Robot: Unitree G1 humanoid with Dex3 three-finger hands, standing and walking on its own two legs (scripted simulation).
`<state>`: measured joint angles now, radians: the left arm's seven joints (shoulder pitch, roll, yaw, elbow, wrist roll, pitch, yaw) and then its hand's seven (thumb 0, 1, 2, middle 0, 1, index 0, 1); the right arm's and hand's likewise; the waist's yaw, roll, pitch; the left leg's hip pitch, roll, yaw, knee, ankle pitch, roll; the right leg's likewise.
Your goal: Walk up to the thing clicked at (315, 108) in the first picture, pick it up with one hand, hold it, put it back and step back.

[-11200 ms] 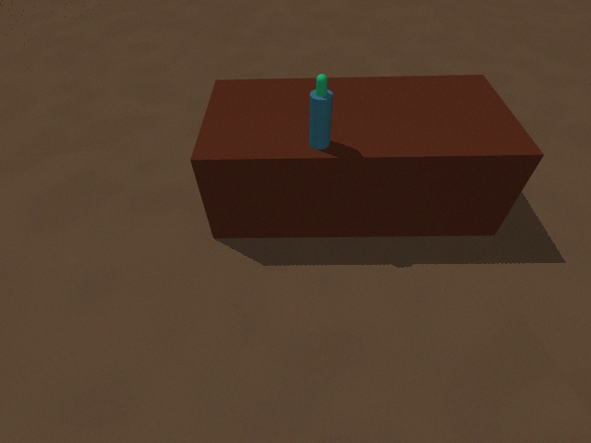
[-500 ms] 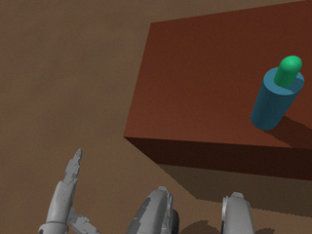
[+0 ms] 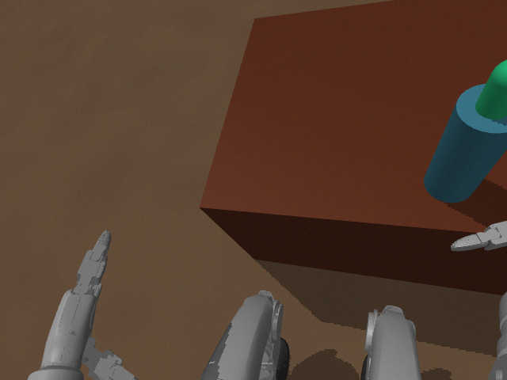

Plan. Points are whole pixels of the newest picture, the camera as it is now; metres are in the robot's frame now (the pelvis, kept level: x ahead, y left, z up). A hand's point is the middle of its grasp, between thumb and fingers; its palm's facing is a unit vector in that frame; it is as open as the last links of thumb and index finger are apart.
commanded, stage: close in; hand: right
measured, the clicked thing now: (474, 138) +0.49 -0.22 +0.01
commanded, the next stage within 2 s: rest palm in 0.04 s
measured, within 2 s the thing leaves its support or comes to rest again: leaves its support in 1.38 s
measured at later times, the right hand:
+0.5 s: hand (462, 191) +0.43 -0.21 -0.04, palm faces +0.19 +0.98 +0.04, open 17.2 cm
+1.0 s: hand (481, 174) +0.45 -0.23 -0.02, palm faces +0.24 +0.97 +0.01, open 10.7 cm
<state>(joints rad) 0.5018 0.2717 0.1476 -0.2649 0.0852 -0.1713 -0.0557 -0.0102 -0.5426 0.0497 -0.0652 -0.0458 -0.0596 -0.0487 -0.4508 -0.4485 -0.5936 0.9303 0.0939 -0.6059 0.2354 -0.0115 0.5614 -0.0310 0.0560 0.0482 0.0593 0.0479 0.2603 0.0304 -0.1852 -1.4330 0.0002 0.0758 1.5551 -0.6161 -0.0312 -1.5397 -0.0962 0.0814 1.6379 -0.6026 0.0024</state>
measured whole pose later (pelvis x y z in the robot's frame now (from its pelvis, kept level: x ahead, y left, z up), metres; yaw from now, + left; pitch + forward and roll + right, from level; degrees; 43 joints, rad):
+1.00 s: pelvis +0.00 +0.01 +0.00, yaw -1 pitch +28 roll +6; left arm 0.53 0.28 0.15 -0.36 0.07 -0.11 -0.07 -0.01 -0.53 0.05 -0.06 -0.05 -0.06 -0.04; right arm -0.54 -0.44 -0.54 0.94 0.04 -0.59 0.10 -0.01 0.30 -0.39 0.73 0.59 0.88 0.65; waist 0.27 0.03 -0.18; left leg -1.43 0.01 0.07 1.55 -0.62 -0.02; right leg -1.53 -0.08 0.08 1.61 -0.59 0.01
